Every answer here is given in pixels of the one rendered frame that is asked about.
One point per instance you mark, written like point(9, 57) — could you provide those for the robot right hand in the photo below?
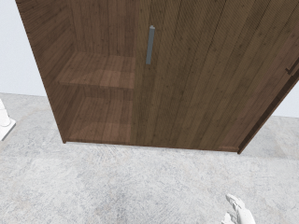
point(242, 215)

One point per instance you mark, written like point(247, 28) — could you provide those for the wardrobe door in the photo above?
point(207, 59)
point(271, 84)

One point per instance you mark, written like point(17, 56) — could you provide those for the robot left hand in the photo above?
point(6, 123)

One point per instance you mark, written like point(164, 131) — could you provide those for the handle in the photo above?
point(150, 44)
point(294, 68)

